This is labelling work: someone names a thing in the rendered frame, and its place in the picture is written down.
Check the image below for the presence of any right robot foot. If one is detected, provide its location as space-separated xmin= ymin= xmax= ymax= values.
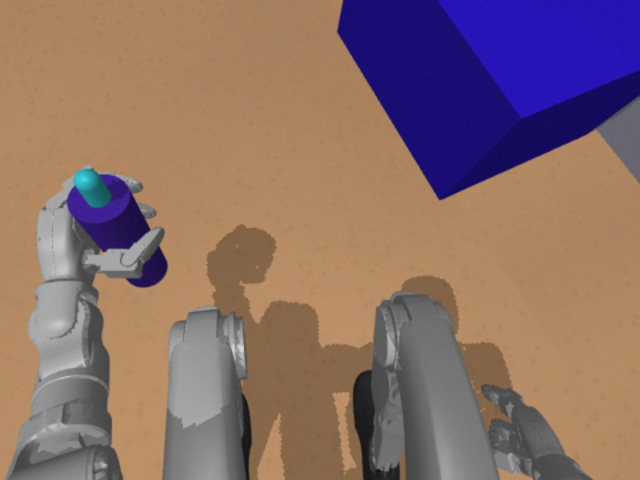
xmin=353 ymin=370 xmax=400 ymax=480

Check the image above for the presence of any bottle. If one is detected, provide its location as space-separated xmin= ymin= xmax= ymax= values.
xmin=67 ymin=169 xmax=168 ymax=288

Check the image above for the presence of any left robot arm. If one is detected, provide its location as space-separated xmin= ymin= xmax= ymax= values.
xmin=5 ymin=279 xmax=123 ymax=480

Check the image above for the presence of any right robot hand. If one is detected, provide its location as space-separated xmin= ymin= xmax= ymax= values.
xmin=481 ymin=384 xmax=566 ymax=478

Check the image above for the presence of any right robot arm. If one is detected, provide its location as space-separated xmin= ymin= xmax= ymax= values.
xmin=531 ymin=453 xmax=593 ymax=480

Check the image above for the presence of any left robot hand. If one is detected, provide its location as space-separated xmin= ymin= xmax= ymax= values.
xmin=37 ymin=165 xmax=165 ymax=285

